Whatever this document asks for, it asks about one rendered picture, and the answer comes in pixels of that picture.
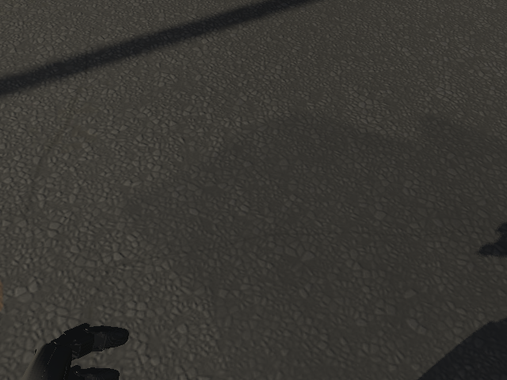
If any robot left hand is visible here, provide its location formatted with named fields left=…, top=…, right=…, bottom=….
left=21, top=323, right=129, bottom=380

